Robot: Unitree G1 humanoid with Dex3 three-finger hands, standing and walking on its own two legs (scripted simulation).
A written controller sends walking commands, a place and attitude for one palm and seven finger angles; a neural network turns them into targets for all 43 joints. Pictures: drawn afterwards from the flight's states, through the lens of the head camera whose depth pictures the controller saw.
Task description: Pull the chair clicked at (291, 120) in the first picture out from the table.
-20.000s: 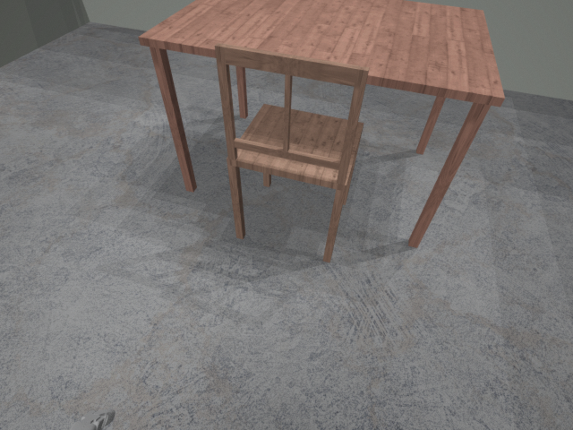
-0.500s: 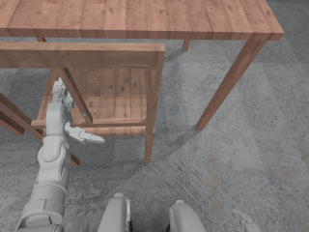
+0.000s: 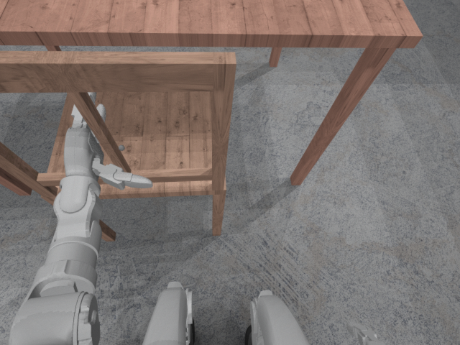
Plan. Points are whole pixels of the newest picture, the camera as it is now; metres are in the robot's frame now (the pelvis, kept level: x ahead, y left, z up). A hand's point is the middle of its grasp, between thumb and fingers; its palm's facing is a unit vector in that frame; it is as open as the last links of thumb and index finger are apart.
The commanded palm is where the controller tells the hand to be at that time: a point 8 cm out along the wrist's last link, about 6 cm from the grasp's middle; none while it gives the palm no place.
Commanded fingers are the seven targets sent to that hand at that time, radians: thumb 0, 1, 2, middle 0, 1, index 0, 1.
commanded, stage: push the fingers through the gap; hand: left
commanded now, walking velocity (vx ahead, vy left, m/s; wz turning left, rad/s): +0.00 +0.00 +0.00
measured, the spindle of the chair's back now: (106, 140) +0.46 +0.21 +0.02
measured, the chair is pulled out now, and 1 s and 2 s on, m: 0.00 0.00 0.02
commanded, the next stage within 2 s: hook a spindle and tug to test in 0.24 s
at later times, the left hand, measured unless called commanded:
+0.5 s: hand (115, 150) +0.43 +0.19 +0.03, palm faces +0.06 -1.00 -0.03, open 16.7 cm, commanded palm +0.41 +0.23 +0.03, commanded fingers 0.00 -0.50 0.30 -0.22 -0.57 -0.22 -0.57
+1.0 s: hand (122, 147) +0.44 +0.18 +0.03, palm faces +0.06 -1.00 -0.02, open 9.6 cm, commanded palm +0.41 +0.22 +0.03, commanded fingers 0.00 0.56 0.76 -0.50 -1.45 -0.50 -1.45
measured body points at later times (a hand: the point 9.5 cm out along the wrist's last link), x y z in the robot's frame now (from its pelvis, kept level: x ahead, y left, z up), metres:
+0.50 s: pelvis +0.00 +0.01 +0.01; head +0.13 +0.02 +0.44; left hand +0.42 +0.24 +0.03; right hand +0.09 -0.26 -0.11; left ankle +0.05 +0.12 -0.61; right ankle +0.00 -0.12 -0.61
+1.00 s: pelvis +0.00 +0.01 +0.00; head +0.13 +0.03 +0.43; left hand +0.43 +0.23 +0.03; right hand +0.08 -0.25 -0.12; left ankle +0.05 +0.12 -0.61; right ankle +0.00 -0.12 -0.61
